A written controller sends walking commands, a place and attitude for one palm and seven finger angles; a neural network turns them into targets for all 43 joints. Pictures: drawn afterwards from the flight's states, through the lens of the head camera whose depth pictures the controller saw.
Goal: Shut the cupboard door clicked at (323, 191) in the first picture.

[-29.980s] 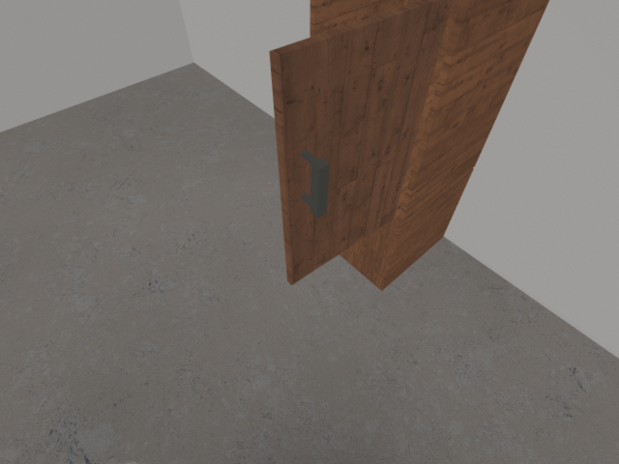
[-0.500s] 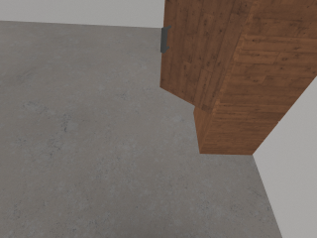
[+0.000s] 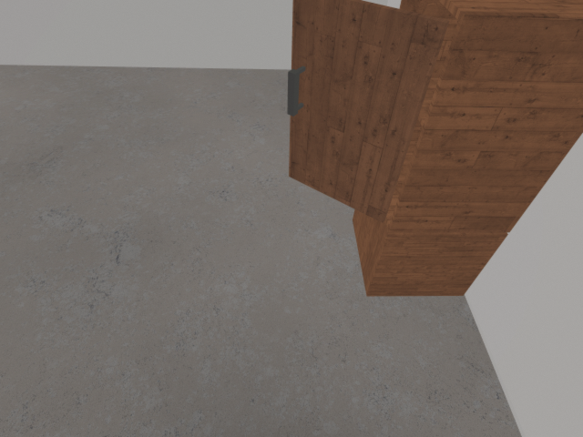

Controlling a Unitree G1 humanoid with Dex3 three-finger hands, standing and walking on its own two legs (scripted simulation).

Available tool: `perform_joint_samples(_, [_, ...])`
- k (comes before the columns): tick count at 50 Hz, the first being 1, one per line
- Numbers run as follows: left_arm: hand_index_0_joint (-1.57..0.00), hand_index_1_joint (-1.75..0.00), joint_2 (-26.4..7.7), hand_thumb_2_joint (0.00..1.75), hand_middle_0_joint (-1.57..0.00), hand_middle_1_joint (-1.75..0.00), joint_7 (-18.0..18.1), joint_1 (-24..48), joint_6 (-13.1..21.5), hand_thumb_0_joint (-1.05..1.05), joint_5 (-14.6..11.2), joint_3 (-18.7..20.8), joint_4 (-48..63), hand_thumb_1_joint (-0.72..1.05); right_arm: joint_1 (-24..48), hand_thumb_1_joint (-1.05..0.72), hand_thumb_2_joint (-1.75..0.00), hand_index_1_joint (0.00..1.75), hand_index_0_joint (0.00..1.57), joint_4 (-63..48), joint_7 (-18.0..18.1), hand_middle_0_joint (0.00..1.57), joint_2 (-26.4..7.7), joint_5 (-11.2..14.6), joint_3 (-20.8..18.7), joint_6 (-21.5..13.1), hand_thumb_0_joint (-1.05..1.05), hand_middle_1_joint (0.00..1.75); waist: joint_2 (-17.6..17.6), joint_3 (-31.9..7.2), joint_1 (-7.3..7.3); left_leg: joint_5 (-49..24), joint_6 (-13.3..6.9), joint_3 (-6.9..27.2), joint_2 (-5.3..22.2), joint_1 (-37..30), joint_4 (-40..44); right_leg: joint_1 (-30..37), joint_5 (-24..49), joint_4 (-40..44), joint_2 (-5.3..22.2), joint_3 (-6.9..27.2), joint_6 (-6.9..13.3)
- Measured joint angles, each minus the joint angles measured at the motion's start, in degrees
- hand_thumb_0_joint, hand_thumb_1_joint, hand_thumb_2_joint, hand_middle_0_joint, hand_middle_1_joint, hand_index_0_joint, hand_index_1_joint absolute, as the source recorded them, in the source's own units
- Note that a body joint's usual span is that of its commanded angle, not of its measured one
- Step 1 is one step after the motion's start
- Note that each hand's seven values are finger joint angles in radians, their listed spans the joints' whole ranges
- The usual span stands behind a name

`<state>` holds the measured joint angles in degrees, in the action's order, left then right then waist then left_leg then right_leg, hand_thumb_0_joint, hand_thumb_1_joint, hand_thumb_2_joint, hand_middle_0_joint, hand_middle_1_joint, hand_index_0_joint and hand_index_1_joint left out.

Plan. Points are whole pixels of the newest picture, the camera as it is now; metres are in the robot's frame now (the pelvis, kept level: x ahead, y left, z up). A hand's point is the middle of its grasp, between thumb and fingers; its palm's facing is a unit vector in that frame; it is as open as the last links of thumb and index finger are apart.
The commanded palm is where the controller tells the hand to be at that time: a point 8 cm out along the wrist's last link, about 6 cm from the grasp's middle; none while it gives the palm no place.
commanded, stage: let the arm hang, fingers relaxed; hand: left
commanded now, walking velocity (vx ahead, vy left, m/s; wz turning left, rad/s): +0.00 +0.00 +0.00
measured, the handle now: (297, 90) +0.98 +0.04 +0.00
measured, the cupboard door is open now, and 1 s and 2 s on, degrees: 53 53 53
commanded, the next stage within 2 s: look to check the result in 0.08 s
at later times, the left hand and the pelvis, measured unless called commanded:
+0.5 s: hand out of the picture +0.04 +0.21 -0.17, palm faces +0.02 -0.96 -0.27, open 7.4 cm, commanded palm none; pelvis +0.02 -0.01 +0.00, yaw +0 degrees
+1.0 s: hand out of the picture +0.06 +0.20 -0.17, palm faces +0.10 -0.96 -0.27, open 7.4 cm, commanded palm none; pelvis +0.02 -0.01 -0.01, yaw +6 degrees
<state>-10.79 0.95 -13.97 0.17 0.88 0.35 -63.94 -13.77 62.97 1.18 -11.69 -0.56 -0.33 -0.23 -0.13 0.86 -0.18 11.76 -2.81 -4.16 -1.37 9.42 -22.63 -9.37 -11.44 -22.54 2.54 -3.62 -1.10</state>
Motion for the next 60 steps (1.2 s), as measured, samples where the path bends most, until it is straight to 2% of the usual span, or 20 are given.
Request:
perform_joint_samples(8, [-0.2, -0.3, -0.1, 0.9, -0.2, -0.3, -0.05, 0.97, 0.23, 0.0, -0.09, -0.02, -0.4, 0.91, 0.32, -0.9, -0.9, 0.3, 0.2, 0.75, 0.14, 0.2, -0.18, 0.01, 0.13, -0.13, 0.0, 0.3, -0.1, 0.28, -0.24, 0.24, 0.27, 0.13, 0.25, -1.11, 0.84, 1.32, -0.03, 1.29, -0.33, -0.12, 0.14])
perform_joint_samples(20, [-0.2, -0.3, -2.2, 0.9, -0.2, -0.3, 0.04, 0.94, 0.18, 0.0, -0.21, 0.54, -1.14, 0.91, 0.22, -0.9, -0.9, 0.3, 0.2, 1.75, 0.13, 0.2, -0.69, 0.07, 0.23, -0.09, 0.0, 0.3, 0.77, 1.31, -0.21, 0.37, 0.48, 0.4, 0.24, -2.2, 1.99, 2.38, -0.4, 2.19, -0.4, -0.37, 0.28])
perform_joint_samples(42, [-0.2, -0.3, -4.0, 0.9, -0.2, -0.3, -0.14, 3.66, 0.23, 0.0, -0.24, 0.73, -0.68, 0.91, 3.46, -0.9, -0.9, 0.3, 0.2, 0.94, 0.03, 0.2, -3.77, 0.1, -0.09, -0.04, 0.0, 0.3, 0.36, 1.06, -0.31, 0.42, 1.16, 1.36, 0.48, -3.17, 2.96, 3.67, -0.83, 3.15, -0.7, -1.32, 0.72])
perform_joint_samples(49, [-0.2, -0.3, -2.74, 0.9, -0.2, -0.3, 0.45, 4.46, -1.1, 0.0, -0.1, 1.69, 2.81, 0.91, 2.54, -0.9, -0.9, 0.3, 0.2, -1.38, -0.37, 0.2, -2.27, -0.03, -0.77, 1.9, 0.0, 0.3, 0.54, 2.27, -0.72, 3.32, 1.42, 4.32, -0.31, 2.39, -5.42, 0.34, -4.59, -3.67, 0.54, -4.54, 0.88])
perform_joint_samples(51, [-0.2, -0.3, -2.36, 0.9, -0.2, -0.3, 0.52, 4.43, -1.34, 0.0, 0.08, 1.99, 4.18, 0.91, 2.0, -0.9, -0.9, 0.3, 0.2, -2.28, -0.58, 0.2, -1.69, -0.16, -1.19, 2.62, 0.0, 0.3, 0.87, 3.11, -1.02, 5.77, 2.53, 3.52, 0.3, 5.67, -12.03, -0.1, -5.81, -5.69, 0.92, -6.38, 0.95])
perform_joint_samples(54, [-0.2, -0.3, -2.23, 0.9, -0.2, -0.3, 0.78, 4.18, -1.57, 0.0, 0.66, 2.42, 5.78, 0.9, 1.07, -0.9, -0.9, 0.3, 0.2, -3.4, -1.09, 0.2, -0.57, -0.16, -1.85, 3.54, 0.0, 0.3, 0.26, 4.3, -1.34, 13.48, 3.49, 1.42, 1.74, 9.51, -21.82, -0.17, -7.87, -8.83, 2.33, -9.23, 0.47])
perform_joint_samples(55, [-0.2, -0.3, -2.38, 0.9, -0.2, -0.3, 0.78, 4.04, -1.71, 0.0, 0.76, 2.6, 6.18, 0.9, 0.72, -0.9, -0.9, 0.3, 0.2, -3.88, -1.36, 0.2, -0.16, -0.11, -1.98, 3.63, 0.0, 0.3, -0.32, 4.59, -1.49, 13.53, 3.69, 0.75, 2.28, 9.6, -21.45, -0.37, -8.7, -10.21, 3.13, -10.01, 0.07])
perform_joint_samples(56, [-0.2, -0.3, -2.55, 0.9, -0.2, -0.3, 0.69, 3.82, -1.92, 0.0, 0.71, 2.76, 6.6, 0.9, 0.21, -0.9, -0.9, 0.3, 0.2, -4.54, -1.64, 0.2, 0.09, -0.11, -2.01, 3.49, 0.0, 0.3, -0.86, 4.7, -1.63, 10.32, 3.75, 0.35, 2.74, 9.06, -18.78, -0.96, -9.81, -12.21, 4.04, -10.67, -0.43])
perform_joint_samples(57, [-0.2, -0.3, -2.5, 0.9, -0.2, -0.3, 0.55, 3.57, -2.26, 0.0, 0.52, 2.89, 7.12, 0.9, -0.51, -0.9, -0.9, 0.3, 0.2, -5.38, -1.85, 0.2, -0.05, -0.23, -2.04, 3.06, 0.0, 0.3, -0.74, 4.45, -1.72, 5.14, 3.0, 1.25, 2.9, 9.1, -16.11, -2.52, -11.13, -15.23, 4.69, -10.99, -0.82])
perform_joint_samples(59, [-0.2, -0.3, -2.72, 0.9, -0.2, -0.3, 0.58, 4.09, -3.48, 0.0, 0.18, 3.21, 7.66, 0.9, -0.46, -0.9, -0.9, 0.3, 0.2, -5.89, -1.54, 0.2, 0.42, -0.77, -2.17, 2.44, 0.0, 0.3, -1.69, 5.32, -1.59, 5.83, 0.64, 1.43, 1.25, 10.64, -18.1, -7.21, -18.14, -25.18, 4.47, -5.65, -1.36])
perform_joint_samples(60, [-0.2, -0.3, -2.76, 0.9, -0.2, -0.3, 0.55, 4.21, -3.98, 0.0, 0.19, 3.39, 7.91, 0.91, -0.46, -0.9, -0.9, 0.3, 0.2, -6.08, -1.41, 0.2, 0.64, -0.95, -2.14, 2.39, 0.0, 0.3, -1.9, 5.56, -1.51, 6.57, -0.15, 1.5, 0.65, 10.66, -17.69, -9.54, -18.95, -29.88, 3.75, -3.02, -1.2])
